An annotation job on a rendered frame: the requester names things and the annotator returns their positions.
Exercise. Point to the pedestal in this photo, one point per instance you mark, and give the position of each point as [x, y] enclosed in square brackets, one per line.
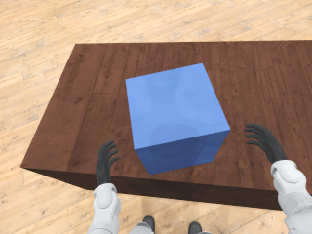
[268, 83]

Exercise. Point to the robot left forearm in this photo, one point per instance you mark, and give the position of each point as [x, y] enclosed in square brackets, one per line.
[107, 207]

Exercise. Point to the robot left hand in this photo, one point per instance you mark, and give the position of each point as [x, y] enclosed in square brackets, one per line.
[103, 165]

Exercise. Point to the carton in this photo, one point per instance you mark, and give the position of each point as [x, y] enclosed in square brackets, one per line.
[176, 119]

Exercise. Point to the robot right forearm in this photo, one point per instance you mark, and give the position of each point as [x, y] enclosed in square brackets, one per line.
[291, 186]

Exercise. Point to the robot right hand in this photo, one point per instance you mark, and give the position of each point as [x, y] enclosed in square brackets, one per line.
[267, 142]

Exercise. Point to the robot left shin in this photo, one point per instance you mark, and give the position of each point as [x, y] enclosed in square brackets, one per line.
[143, 224]

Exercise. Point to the robot right foot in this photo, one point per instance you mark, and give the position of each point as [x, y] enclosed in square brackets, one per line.
[194, 228]

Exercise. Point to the right robot upper arm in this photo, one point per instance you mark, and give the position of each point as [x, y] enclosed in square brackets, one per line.
[299, 223]

